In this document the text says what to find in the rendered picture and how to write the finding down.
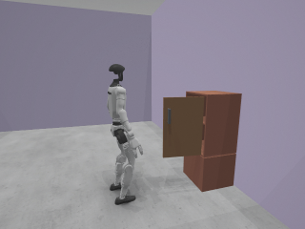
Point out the handle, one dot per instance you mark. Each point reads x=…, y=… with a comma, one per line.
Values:
x=169, y=115

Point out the right robot hand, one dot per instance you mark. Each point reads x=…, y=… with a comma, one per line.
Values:
x=134, y=143

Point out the cupboard door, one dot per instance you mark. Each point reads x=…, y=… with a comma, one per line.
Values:
x=183, y=137

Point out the robot torso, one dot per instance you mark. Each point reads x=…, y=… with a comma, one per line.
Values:
x=112, y=98

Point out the right robot thigh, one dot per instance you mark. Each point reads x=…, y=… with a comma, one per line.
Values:
x=123, y=139

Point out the robot right forearm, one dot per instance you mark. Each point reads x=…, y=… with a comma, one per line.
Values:
x=126, y=125

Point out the right robot upper arm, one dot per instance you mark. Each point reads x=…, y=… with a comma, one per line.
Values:
x=120, y=99

